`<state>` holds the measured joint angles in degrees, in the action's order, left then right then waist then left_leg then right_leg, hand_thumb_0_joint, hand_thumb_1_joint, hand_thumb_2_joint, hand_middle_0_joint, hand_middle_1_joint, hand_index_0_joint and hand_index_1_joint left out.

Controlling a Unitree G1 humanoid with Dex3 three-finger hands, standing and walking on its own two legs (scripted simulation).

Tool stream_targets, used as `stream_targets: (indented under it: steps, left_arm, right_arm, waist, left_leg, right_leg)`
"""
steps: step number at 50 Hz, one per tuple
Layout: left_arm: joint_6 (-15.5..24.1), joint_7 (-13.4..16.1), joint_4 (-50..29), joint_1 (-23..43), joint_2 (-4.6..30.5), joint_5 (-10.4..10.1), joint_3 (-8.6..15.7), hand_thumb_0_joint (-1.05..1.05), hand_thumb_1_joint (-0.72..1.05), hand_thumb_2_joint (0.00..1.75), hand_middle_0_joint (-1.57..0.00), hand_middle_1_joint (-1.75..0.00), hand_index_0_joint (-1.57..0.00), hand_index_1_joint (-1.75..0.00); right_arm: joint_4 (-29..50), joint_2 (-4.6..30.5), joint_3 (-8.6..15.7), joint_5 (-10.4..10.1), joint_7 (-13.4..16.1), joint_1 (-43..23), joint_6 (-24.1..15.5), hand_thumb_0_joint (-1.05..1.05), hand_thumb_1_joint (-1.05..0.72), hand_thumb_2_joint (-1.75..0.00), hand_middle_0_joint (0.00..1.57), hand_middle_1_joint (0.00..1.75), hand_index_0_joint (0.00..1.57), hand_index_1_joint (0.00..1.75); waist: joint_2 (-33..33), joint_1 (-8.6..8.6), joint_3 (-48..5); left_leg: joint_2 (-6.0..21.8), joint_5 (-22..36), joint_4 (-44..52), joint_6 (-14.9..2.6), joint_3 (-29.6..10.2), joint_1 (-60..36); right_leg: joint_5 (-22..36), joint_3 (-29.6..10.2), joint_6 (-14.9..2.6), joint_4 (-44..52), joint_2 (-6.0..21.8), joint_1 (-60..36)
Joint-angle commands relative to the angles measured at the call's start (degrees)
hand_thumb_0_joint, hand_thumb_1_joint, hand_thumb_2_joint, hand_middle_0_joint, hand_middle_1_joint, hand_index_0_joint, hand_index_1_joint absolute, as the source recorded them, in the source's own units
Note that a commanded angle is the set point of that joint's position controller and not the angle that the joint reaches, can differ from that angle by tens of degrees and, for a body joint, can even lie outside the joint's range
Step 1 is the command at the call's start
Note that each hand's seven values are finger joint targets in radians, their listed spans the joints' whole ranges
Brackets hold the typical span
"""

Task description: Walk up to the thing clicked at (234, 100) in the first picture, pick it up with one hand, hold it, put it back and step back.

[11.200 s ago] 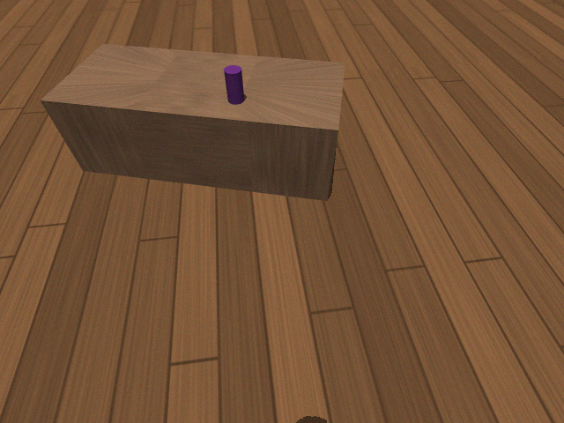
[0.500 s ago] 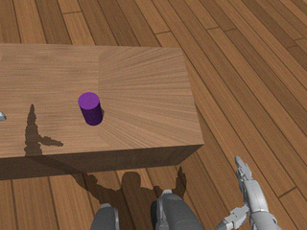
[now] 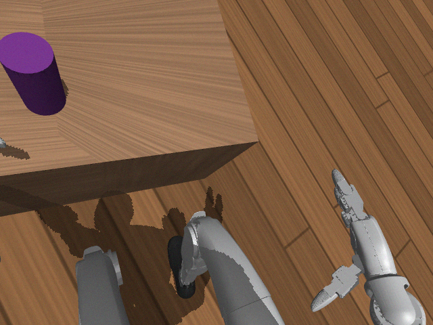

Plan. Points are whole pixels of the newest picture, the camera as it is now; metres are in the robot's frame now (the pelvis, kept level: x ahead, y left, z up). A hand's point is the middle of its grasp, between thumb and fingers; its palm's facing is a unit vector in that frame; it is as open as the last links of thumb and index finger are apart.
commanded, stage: close in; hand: left
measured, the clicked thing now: (37, 78) +0.57 +0.17 -0.09
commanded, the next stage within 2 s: close in 0.68 s
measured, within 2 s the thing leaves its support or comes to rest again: neither
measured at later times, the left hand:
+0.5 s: hand (25, 93) +0.54 +0.19 -0.08, palm faces +0.10 -0.99 +0.01, open 17.6 cm
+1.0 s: hand (36, 89) +0.55 +0.17 -0.10, palm faces +0.14 -0.99 +0.00, open 17.1 cm
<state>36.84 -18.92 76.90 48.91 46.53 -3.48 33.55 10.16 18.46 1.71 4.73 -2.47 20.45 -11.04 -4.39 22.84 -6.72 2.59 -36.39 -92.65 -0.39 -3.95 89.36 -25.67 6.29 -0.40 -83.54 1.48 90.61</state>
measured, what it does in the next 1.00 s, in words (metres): stands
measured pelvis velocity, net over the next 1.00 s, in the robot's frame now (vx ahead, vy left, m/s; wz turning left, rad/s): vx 0.00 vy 0.00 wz -0.01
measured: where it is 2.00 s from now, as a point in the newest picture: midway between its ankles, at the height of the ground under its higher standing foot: (150, 299)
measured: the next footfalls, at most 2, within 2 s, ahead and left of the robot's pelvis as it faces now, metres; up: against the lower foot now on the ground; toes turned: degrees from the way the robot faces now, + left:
none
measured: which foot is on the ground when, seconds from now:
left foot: down 0.00-1.00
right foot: down 0.00-1.00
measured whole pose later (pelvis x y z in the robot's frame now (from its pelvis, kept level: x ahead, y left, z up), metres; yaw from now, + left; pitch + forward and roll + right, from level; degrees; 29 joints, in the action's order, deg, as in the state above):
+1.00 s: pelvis +0.00 +0.00 -0.03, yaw +0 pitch +35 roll -6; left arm 35.3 1.8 71.2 51.4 37.1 3.7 26.4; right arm 26.5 19.3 4.9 4.0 -6.7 25.9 -4.6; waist -2.9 26.8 -7.9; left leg 2.1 -38.2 -99.6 -1.0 -3.3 97.0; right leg -27.2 5.2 0.2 -90.6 1.9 98.8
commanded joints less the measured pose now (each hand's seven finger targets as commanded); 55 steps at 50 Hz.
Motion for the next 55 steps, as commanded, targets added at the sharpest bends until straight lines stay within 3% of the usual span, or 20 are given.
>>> stream_targets:
  steps: [1,6,9,10,12,14,17,19,20,23,26,30,35,40,41,42,46,49,53,55]
  left_arm:
    - [4.3,1.23,-6.53,15.51,11.87,0.51,-0.16,0.0,-0.52,0.0,-0.04,-0.02,-0.06,-0.01]
    - [6.13,4.93,-13.97,20.82,14.44,0.87,2.39,0.0,-0.58,0.0,-0.04,-0.04,-0.06,-0.02]
    - [6.51,6.91,-20.14,23.69,16.47,2.85,2.23,0.0,-0.59,0.0,-0.05,-0.03,-0.07,-0.01]
    - [6.12,7.12,-20.75,24.17,14.39,3.36,0.08,0.0,-0.61,0.0,-0.06,-0.03,-0.07,-0.02]
    - [5.21,8.33,-23.88,25.84,14.9,4.08,0.02,0.0,-0.58,0.0,-0.06,-0.03,-0.08,-0.02]
    - [2.43,8.83,-16.55,22.25,6.53,4.3,-4.76,0.0,-0.58,0.01,-0.07,-0.04,-0.08,-0.03]
    - [-0.09,10.24,-16.65,20.53,5.02,4.77,-6.41,0.0,-0.57,0.0,-0.08,-0.03,-0.1,-0.02]
    - [-0.86,11.61,-18.99,21.64,6.54,5.03,-5.64,0.0,-0.57,0.0,-0.08,-0.02,-0.1,0.0]
    - [-1.33,12.13,-14.84,20.52,2.79,4.49,-6.89,0.0,-0.59,0.0,-0.07,-0.02,-0.1,0.0]
    - [-0.54,15.48,-16.91,21.26,4.87,3.31,-3.72,0.0,-0.61,0.0,-0.06,-0.03,-0.09,-0.01]
    - [0.57,16.84,-14.89,21.23,2.33,3.91,-5.15,0.0,-0.61,0.0,-0.07,-0.04,-0.09,-0.01]
    - [1.66,17.55,-13.15,20.34,1.28,5.29,-6.39,0.0,-0.61,0.0,-0.07,-0.04,-0.1,-0.01]
    - [2.06,18.59,-20.36,25.97,2.39,5.29,-6.19,0.0,-0.61,0.0,-0.07,-0.03,-0.09,-0.01]
    - [1.99,18.49,-19.69,25.82,-3.09,6.06,-9.61,0.0,-0.61,0.0,-0.11,0.0,-0.09,0.0]
    - [2.16,18.76,-20.77,25.3,-1.93,6.37,-8.93,0.0,-0.58,0.0,-0.19,-0.04,-0.17,-0.04]
    - [1.84,18.85,-16.35,22.95,-3.44,6.62,-9.57,0.0,-0.56,0.0,-0.24,-0.06,-0.23,-0.06]
    - [2.41,20.78,-15.43,23.58,-0.76,7.33,-8.12,0.0,-0.59,0.0,-0.31,-0.15,-0.33,-0.13]
    - [3.47,21.56,-19.76,26.49,3.69,6.78,-5.44,0.0,-0.61,0.06,-0.39,-0.24,-0.41,-0.22]
    - [2.61,20.46,-15.24,24.49,-0.17,6.67,-7.55,0.0,-0.61,0.12,-0.49,-0.33,-0.51,-0.32]
    - [1.82,19.78,-14.11,23.09,-0.74,7.37,-8.44,0.0,-0.59,0.16,-0.55,-0.38,-0.56,-0.37]
  right_arm:
    - [15.53,12.86,10.44,-0.81,0.82,6.26,-3.12,0.0,0.55,-0.04,0.05,0.05,0.05,0.05]
    - [21.28,14.77,14.25,-1.31,0.05,8.48,-2.71,0.0,0.55,-0.05,0.05,0.05,0.05,0.05]
    - [24.92,14.87,15.22,-1.23,-0.34,9.44,-1.93,0.0,0.54,-0.05,0.05,0.05,0.05,0.05]
    - [24.54,14.81,15.96,-1.36,-0.3,9.46,-1.48,0.0,0.54,-0.05,0.05,0.05,0.05,0.05]
    - [23.2,15.29,17.5,-1.11,-0.17,9.85,-0.63,0.0,0.55,-0.05,0.05,0.05,0.05,0.05]
    - [22.58,13.5,15.87,-1.36,-0.59,10.02,0.16,0.0,0.55,-0.05,0.05,0.05,0.05,0.05]
    - [21.12,11.78,13.85,-1.45,-0.74,9.34,0.94,0.0,0.55,-0.04,0.05,0.05,0.05,0.05]
    - [23.21,12.08,13.92,-1.51,-0.93,9.95,1.06,0.0,0.56,-0.04,0.05,0.05,0.05,0.05]
    - [24.38,11.75,13.17,-1.76,-1.05,8.83,1.17,0.0,0.55,-0.04,0.05,0.05,0.05,0.05]
    - [24.43,12.22,14.2,-2.12,-0.83,7.98,1.07,0.0,0.56,-0.04,0.05,0.05,0.05,0.05]
    - [26.09,12.61,15.06,-2.07,-0.47,6.86,0.89,0.0,0.55,-0.05,0.05,0.05,0.05,0.05]
    - [28.01,12.29,14.23,-2.19,-0.58,9.04,1.13,0.0,0.54,-0.05,0.05,0.05,0.05,0.05]
    - [25.82,12.34,15.26,-2.17,-0.91,12.36,2.32,0.0,0.53,-0.05,0.05,0.05,0.05,0.05]
    - [20.63,10.86,14.44,-1.58,-1.92,11.58,3.02,0.0,0.52,-0.06,0.05,0.05,0.05,0.05]
    - [19.94,10.6,14.26,-1.48,-2.13,11.75,3.06,0.0,0.52,-0.05,0.05,0.05,0.05,0.05]
    - [21.14,10.61,13.31,-1.37,-2.41,10.53,3.01,0.0,0.53,-0.05,0.05,0.05,0.05,0.05]
    - [25.16,11.14,12.15,-1.21,-2.66,8.4,3.51,0.0,0.53,-0.05,0.05,0.05,0.05,0.05]
    - [27.01,12.42,13.75,-1.32,-2.28,8.22,3.75,0.0,0.53,-0.04,0.05,0.05,0.05,0.05]
    - [27.56,12.23,13.77,-1.49,-2.07,9.45,4.08,0.0,0.51,-0.05,0.05,0.05,0.05,0.05]
    - [26.77,11.74,13.34,-1.47,-1.96,10.48,4.36,0.0,0.5,-0.05,0.05,0.05,0.05,0.05]
  waist:
    - [23.71,0.41,-34.18]
    - [28.09,1.23,-39.37]
    - [32.68,1.16,-43.84]
    - [33.19,1.26,-43.5]
    - [37.55,0.99,-42.97]
    - [35.16,1.96,-35.15]
    - [32.79,0.98,-29.8]
    - [31.66,0.89,-32.09]
    - [28.33,1.96,-30.3]
    - [22.53,1.78,-30.96]
    - [17.75,2.8,-31.07]
    - [17.39,2.98,-34.68]
    - [25.8,2.59,-39.8]
    - [32.34,2.65,-36.58]
    - [32.99,2.14,-36.11]
    - [31.7,2.13,-34.0]
    - [28.88,2.59,-32.9]
    - [27.37,2.75,-39.09]
    - [26.03,4.19,-39.35]
    - [24.97,3.9,-37.15]
  left_leg:
    - [-1.39,18.79,9.67,0.95,-1.82,-21.42]
    - [-1.69,17.33,7.78,1.2,-2.24,-22.55]
    - [-1.91,19.05,6.71,1.53,-1.66,-24.96]
    - [-1.93,17.94,6.88,1.55,-1.52,-25.33]
    - [-1.85,17.15,7.12,1.95,-1.31,-27.79]
    - [-1.86,12.37,8.43,1.82,-1.55,-24.47]
    - [-1.99,7.17,8.99,1.33,-0.83,-19.67]
    - [-1.96,9.39,8.24,1.08,-0.48,-19.89]
    - [-2.0,8.54,8.09,0.84,-1.03,-17.69]
    - [-2.49,6.83,6.96,-0.21,-0.38,-10.51]
    - [-2.68,3.23,6.88,-0.97,-0.49,-8.19]
    - [-3.02,6.67,7.03,-0.78,-0.16,-9.67]
    - [-2.91,13.88,7.5,0.56,-0.39,-18.29]
    - [-1.63,24.42,7.28,2.35,-1.8,-28.3]
    - [-1.58,25.94,6.88,2.38,-1.6,-28.2]
    - [-1.5,25.31,7.25,2.53,-1.97,-27.34]
    - [-1.63,19.68,7.7,1.86,-1.92,-21.63]
    - [-1.98,17.89,6.51,0.93,-1.02,-19.91]
    - [-2.07,17.69,7.0,0.74,-0.92,-19.82]
    - [-2.27,15.79,7.67,0.67,-0.45,-18.19]
  right_leg:
    - [10.38,-2.79,-2.37,2.58,-2.61,-17.4]
    - [9.05,-2.36,-2.3,-0.73,-2.55,-15.34]
    - [10.47,-3.13,-2.33,-2.15,-2.26,-16.61]
    - [9.51,-3.49,-2.36,-1.97,-2.21,-16.22]
    - [8.07,-3.9,-2.52,-1.84,-2.11,-13.53]
    - [4.79,-3.37,-2.59,-0.43,-2.14,-10.68]
    - [1.39,-3.83,-2.11,0.95,-1.83,-10.28]
    - [3.36,-3.48,-1.93,0.79,-2.07,-11.85]
    - [2.84,-3.01,-1.84,0.95,-2.17,-11.4]
    - [2.51,-4.0,-0.97,1.1,-1.82,-16.82]
    - [-0.44,-4.88,-0.38,2.26,-1.78,-17.36]
    - [3.4,-4.87,-0.51,1.88,-1.78,-19.19]
    - [9.21,-3.59,-1.48,-0.15,-1.97,-17.95]
    - [11.52,-1.83,-2.59,-1.15,-2.51,-8.85]
    - [12.36,-1.74,-2.65,-1.4,-2.58,-8.69]
    - [11.56,-1.5,-2.72,-1.29,-2.59,-8.15]
    - [9.92,-1.77,-2.38,-1.07,-2.55,-10.82]
    - [10.66,-2.75,-1.79,-1.1,-2.43,-16.01]
    - [11.13,-3.17,-1.57,-0.25,-2.3,-17.41]
    - [10.43,-3.63,-1.38,0.8,-2.05,-18.3]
